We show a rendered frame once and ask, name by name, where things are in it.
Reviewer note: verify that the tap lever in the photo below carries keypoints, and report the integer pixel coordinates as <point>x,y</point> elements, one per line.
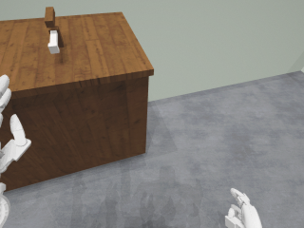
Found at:
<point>53,42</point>

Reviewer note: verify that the robot right hand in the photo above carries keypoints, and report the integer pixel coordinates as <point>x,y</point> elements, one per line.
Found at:
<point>246,217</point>

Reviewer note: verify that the counter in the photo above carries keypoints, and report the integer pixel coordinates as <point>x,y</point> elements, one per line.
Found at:
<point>80,108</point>

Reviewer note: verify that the robot left forearm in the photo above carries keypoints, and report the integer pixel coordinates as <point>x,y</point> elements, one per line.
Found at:
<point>4,205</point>

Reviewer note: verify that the robot left hand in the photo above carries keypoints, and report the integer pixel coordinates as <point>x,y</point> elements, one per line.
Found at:
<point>16,147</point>

